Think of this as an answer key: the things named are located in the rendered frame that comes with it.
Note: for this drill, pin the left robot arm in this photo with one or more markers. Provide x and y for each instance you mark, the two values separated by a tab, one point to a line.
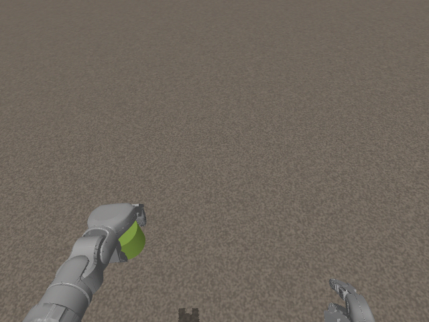
77	279

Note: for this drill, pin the right robot hand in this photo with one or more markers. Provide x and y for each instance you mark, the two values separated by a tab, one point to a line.
357	308

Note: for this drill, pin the tin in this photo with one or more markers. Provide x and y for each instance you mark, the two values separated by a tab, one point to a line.
132	241

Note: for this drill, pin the left robot hand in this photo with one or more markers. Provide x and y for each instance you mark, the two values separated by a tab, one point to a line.
119	217

